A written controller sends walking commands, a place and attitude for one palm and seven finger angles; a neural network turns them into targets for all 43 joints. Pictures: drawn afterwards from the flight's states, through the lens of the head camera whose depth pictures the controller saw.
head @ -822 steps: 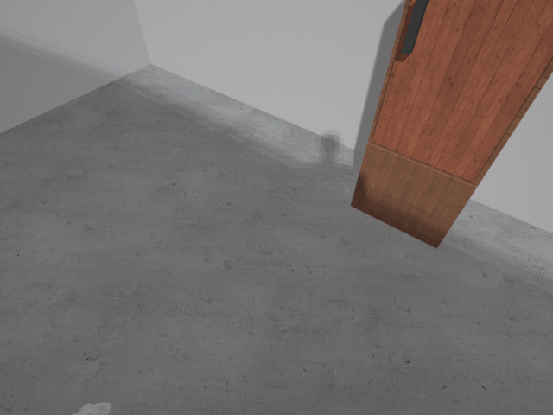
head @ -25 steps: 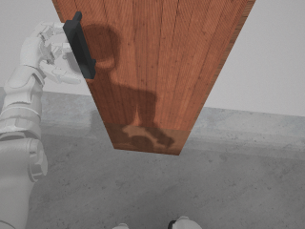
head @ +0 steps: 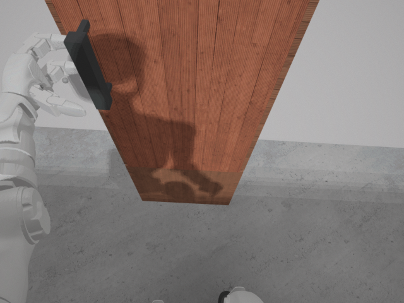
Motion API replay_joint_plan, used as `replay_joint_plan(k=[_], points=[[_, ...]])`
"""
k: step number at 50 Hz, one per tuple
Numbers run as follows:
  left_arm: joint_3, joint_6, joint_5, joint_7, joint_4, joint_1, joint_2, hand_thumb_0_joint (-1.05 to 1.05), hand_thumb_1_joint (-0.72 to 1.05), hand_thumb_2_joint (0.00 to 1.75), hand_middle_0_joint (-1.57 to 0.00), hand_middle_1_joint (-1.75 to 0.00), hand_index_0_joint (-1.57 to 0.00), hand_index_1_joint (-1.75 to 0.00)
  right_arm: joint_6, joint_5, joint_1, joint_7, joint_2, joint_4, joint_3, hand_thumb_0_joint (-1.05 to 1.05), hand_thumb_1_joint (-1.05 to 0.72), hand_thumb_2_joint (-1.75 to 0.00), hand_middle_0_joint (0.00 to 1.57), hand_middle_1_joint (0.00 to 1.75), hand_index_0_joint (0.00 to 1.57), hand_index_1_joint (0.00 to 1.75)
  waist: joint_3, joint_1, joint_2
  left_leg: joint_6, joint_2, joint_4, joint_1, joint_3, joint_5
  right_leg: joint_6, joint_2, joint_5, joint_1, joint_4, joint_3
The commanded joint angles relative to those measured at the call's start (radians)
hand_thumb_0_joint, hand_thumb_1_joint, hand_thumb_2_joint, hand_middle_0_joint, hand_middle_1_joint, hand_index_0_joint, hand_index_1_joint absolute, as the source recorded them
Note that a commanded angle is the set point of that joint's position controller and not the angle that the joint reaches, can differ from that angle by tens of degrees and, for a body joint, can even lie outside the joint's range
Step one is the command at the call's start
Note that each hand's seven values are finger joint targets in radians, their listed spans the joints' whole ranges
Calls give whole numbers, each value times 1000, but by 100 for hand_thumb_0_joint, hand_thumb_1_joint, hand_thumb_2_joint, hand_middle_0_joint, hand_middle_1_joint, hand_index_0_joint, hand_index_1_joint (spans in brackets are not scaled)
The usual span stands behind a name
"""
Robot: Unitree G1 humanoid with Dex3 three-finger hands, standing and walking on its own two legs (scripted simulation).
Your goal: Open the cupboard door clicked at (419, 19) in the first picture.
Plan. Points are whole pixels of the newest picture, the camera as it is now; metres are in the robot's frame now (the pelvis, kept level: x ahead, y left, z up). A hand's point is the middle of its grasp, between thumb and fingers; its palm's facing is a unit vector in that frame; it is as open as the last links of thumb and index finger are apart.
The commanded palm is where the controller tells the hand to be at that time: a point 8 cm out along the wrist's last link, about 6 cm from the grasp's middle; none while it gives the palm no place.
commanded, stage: move the hooked fingers beside the handle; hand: left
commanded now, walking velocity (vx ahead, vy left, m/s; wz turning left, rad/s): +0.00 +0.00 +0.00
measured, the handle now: (95, 67) +0.52 +0.19 +0.14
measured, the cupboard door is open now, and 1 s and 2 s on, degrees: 0 0 0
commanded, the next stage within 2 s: slide the fingers in behind the handle in 1.10 s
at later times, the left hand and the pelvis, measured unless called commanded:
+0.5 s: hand (49, 83) +0.48 +0.26 +0.14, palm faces -0.09 -1.00 +0.00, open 14.0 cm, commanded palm +0.46 +0.30 +0.14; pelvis +0.00 +0.01 +0.00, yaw -2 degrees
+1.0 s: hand (53, 83) +0.47 +0.25 +0.14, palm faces -0.08 -1.00 +0.00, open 13.9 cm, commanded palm +0.46 +0.30 +0.14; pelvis -0.01 +0.01 +0.00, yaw -2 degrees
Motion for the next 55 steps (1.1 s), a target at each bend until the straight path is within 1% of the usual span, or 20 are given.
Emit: replay_joint_plan(k=[1,4,9,12,14,15,18,24,26,27,29,30,32,34,42,44,47,51,53,55], points=[[40,-49,6,-40,-173,-455,262,0,-50,30,-30,-120,-30,-120,-7,7,137,-18,-177,-71,-60,0,-90,-90,20,30,20,30,-380,-54,70,26,-25,-83,102,4,385,-29,39,359,295,-17,45],[83,-66,-1,-50,-220,-463,314,0,-50,30,-30,-120,-30,-120,-1,3,143,-17,-177,-87,-62,0,-90,-90,20,30,20,30,-450,-37,133,21,-23,-72,150,6,456,-33,41,401,312,-4,49],[134,-79,-24,-67,-290,-394,351,0,-50,30,-30,-120,-30,-120,16,7,139,-10,-177,-113,-70,0,-90,-90,20,30,20,30,-500,-8,133,13,-14,-65,201,4,578,-32,46,469,339,3,44],[158,-56,-25,-70,-226,-322,375,0,-50,30,-30,-120,-30,-120,30,13,131,-5,-184,-122,-68,0,-90,-90,20,30,20,30,-413,-6,68,22,-18,-77,123,17,487,-25,44,443,341,-9,45],[188,-62,-14,-66,-254,-363,429,0,-50,30,-30,-120,-30,-120,35,12,134,-9,-188,-124,-70,0,-90,-90,20,30,20,30,-428,-1,104,21,-22,-81,132,10,498,-28,43,441,347,-5,49],[171,-62,-9,-69,-250,-339,410,0,-50,30,-30,-120,-30,-120,37,12,131,-8,-183,-130,-69,0,-90,-90,20,30,20,30,-431,-1,142,19,-23,-79,149,15,504,-29,43,431,331,-6,48],[132,-78,-25,-80,-271,-378,364,0,-50,30,-30,-120,-30,-120,39,11,136,-12,-183,-129,-71,0,-90,-90,20,30,20,30,-425,-25,116,17,-16,-73,176,8,528,-30,50,424,308,-10,43],[120,-69,-41,-107,-266,-362,337,0,-50,30,-30,-120,-30,-120,38,8,138,-12,-185,-114,-74,0,-90,-90,20,30,20,30,-447,-18,158,-1,-10,-65,239,-6,595,-31,51,407,262,-11,33],[75,-53,-39,-103,-236,-353,278,0,-50,30,-30,-120,-30,-120,36,9,134,-10,-181,-110,-72,0,-90,-90,20,30,20,30,-390,-29,130,-2,-8,-71,222,-11,562,-29,52,368,227,-20,25],[105,-50,-39,-95,-226,-349,307,0,-50,30,-30,-120,-30,-120,37,6,139,-9,-187,-109,-74,0,-90,-90,20,30,20,30,-395,-28,100,4,-9,-72,202,-7,524,-28,52,364,242,-19,28],[113,-55,-29,-84,-255,-370,330,0,-50,30,-30,-120,-30,-120,37,8,133,-9,-184,-118,-71,0,-90,-90,20,30,20,30,-417,-17,146,-1,-13,-73,208,-10,541,-34,50,365,248,-11,30],[86,-54,-27,-78,-243,-382,297,0,-50,30,-30,-120,-30,-120,36,6,130,-9,-179,-115,-70,0,-90,-90,20,30,20,30,-397,-31,133,2,-14,-72,199,-6,512,-31,50,357,239,-16,30],[107,-56,-16,-64,-206,-393,336,0,-50,30,-30,-120,-30,-120,37,8,133,-11,-186,-113,-67,0,-90,-90,20,30,20,30,-356,-37,78,10,-15,-79,138,-7,433,-30,49,331,249,-17,33],[110,-77,-11,-57,-259,-435,347,0,-50,30,-30,-120,-30,-120,33,6,131,-14,-182,-118,-67,0,-90,-90,20,30,20,30,-419,-32,153,5,-16,-75,187,-9,471,-33,48,341,252,-11,38],[153,-72,-7,-66,-205,-379,399,0,-50,30,-30,-120,-30,-120,35,9,131,-13,-187,-125,-64,0,-90,-90,20,30,20,30,-421,-19,106,16,-20,-73,126,5,441,-29,44,378,312,-8,49],[151,-78,-11,-73,-244,-364,388,0,-50,30,-30,-120,-30,-120,36,8,132,-10,-183,-136,-67,0,-90,-90,20,30,20,30,-466,-6,142,12,-20,-72,162,4,488,-32,45,398,323,-2,46],[145,-67,-20,-80,-210,-344,376,0,-50,30,-30,-120,-30,-120,40,11,131,-9,-189,-133,-67,0,-90,-90,20,30,20,30,-406,-18,73,20,-20,-80,114,9,419,-27,47,373,320,-14,47],[138,-63,-20,-90,-191,-348,376,0,-50,30,-30,-120,-30,-120,41,13,134,-14,-192,-130,-67,0,-90,-90,20,30,20,30,-373,-25,65,25,-22,-84,96,11,373,-26,44,341,301,-20,49],[109,-77,-22,-92,-235,-402,353,0,-50,30,-30,-120,-30,-120,38,12,133,-18,-188,-129,-67,0,-90,-90,20,30,20,30,-388,-34,121,22,-23,-84,133,7,399,-32,46,338,281,-19,48],[120,-80,-28,-93,-235,-391,357,0,-50,30,-30,-120,-30,-120,35,10,140,-18,-188,-121,-70,0,-90,-90,20,30,20,30,-428,-32,103,21,-20,-75,156,5,411,-28,48,344,286,-19,49]])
